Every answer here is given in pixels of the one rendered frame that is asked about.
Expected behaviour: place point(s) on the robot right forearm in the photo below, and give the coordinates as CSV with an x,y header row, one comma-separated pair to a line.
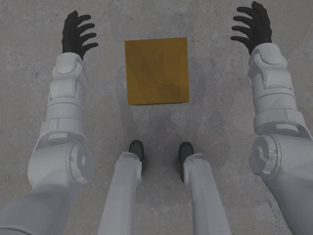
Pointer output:
x,y
273,96

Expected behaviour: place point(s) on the left robot shin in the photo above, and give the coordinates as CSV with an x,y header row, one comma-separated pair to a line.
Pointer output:
x,y
127,155

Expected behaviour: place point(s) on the robot shin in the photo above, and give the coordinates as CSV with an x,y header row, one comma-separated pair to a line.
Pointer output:
x,y
127,155
197,156

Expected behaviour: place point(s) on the carton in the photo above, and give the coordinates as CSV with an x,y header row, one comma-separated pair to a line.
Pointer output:
x,y
157,71

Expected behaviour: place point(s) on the left robot hand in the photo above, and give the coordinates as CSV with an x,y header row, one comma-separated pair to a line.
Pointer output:
x,y
72,41

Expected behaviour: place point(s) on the right robot shin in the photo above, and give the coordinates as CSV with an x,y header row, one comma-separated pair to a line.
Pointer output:
x,y
197,156

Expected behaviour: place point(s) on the right robot upper arm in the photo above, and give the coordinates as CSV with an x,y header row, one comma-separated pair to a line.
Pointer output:
x,y
285,164

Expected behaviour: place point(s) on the left robot upper arm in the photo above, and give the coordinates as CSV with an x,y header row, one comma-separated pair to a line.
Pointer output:
x,y
57,174

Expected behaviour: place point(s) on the robot left forearm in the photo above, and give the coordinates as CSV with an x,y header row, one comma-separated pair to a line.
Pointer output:
x,y
66,104

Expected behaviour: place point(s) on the right robot hand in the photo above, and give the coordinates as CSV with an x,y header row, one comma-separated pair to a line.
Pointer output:
x,y
259,31

